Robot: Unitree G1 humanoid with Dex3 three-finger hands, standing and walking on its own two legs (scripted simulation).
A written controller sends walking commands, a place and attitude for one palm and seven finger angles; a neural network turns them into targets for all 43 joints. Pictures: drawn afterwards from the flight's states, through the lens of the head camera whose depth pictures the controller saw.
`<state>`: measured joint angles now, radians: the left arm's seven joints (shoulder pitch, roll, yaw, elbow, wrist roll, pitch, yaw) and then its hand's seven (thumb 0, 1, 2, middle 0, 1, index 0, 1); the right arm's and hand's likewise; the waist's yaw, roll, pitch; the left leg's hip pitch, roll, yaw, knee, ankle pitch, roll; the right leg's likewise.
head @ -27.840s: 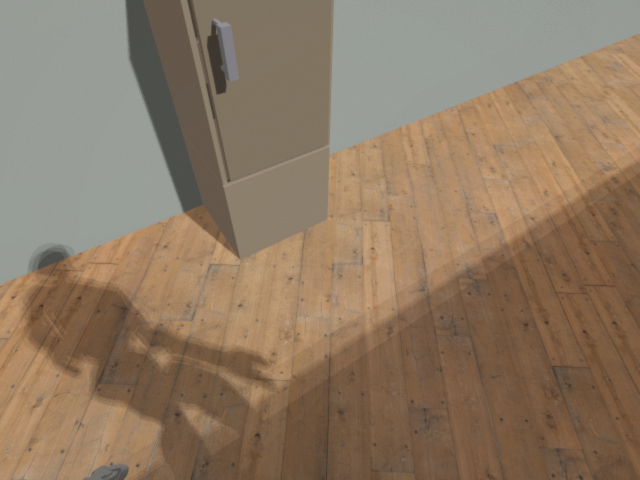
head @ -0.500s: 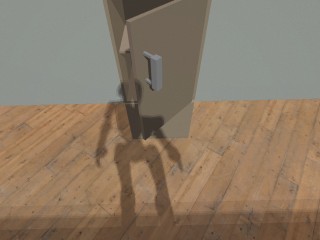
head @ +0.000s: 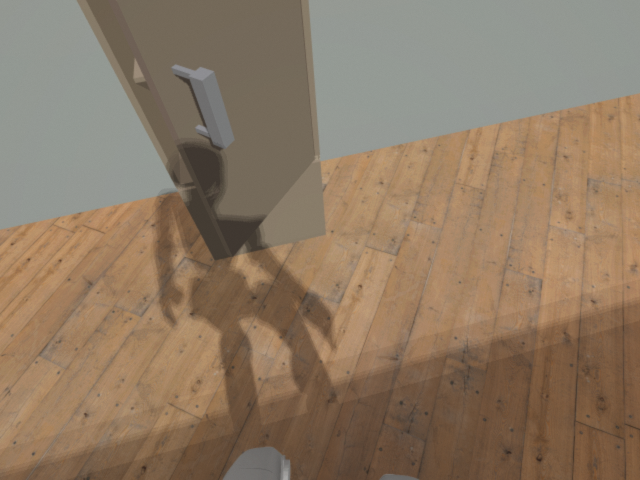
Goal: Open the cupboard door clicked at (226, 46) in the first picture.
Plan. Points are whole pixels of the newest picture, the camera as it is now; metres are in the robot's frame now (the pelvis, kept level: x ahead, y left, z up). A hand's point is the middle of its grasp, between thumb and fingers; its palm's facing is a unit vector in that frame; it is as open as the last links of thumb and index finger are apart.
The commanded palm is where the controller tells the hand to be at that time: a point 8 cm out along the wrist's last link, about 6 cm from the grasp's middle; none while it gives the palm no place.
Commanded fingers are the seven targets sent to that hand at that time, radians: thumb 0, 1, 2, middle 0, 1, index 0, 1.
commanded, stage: walk to a spot facing it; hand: left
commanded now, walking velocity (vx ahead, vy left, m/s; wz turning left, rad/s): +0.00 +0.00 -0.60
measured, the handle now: (202, 106) +0.63 +0.23 +0.09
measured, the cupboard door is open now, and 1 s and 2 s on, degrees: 45 45 45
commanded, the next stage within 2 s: none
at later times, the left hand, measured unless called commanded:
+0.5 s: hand (187, 475) +0.13 +0.21 -0.15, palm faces -0.22 -0.94 -0.24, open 7.4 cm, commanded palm none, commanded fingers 0.00 0.90 0.90 -0.20 -0.30 -0.20 -0.30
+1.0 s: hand (270, 426) +0.20 +0.10 -0.15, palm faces -0.57 -0.80 -0.18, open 7.4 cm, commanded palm none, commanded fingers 0.00 0.90 0.90 -0.20 -0.30 -0.20 -0.30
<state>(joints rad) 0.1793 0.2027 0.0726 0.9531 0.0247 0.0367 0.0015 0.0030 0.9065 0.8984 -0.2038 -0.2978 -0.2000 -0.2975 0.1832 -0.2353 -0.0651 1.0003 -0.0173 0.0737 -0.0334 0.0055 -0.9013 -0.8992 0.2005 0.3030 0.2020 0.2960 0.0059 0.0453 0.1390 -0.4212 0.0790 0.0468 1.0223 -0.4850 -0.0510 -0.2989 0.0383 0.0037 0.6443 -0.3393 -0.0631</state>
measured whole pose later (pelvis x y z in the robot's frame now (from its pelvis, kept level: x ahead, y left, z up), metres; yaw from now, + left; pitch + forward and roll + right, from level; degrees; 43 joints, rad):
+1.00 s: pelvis +0.00 -0.01 +0.01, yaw -36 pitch +1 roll -1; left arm 0.16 0.24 0.09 0.92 0.03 0.06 -0.07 0.01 0.91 0.90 -0.20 -0.30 -0.20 -0.30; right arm 0.31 -0.22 -0.02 0.92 -0.04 -0.02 -0.03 0.00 -0.90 -0.90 0.20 0.30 0.20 0.30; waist -0.01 -0.02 0.07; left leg -0.22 0.10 0.11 0.50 -0.29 -0.02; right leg -0.54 0.00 -0.01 1.06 -0.38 0.01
